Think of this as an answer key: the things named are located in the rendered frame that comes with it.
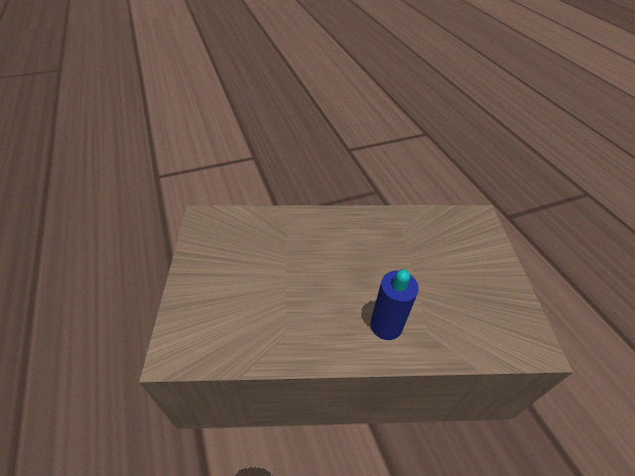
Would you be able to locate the bottle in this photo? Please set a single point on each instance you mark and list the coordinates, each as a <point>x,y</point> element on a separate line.
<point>396,296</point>

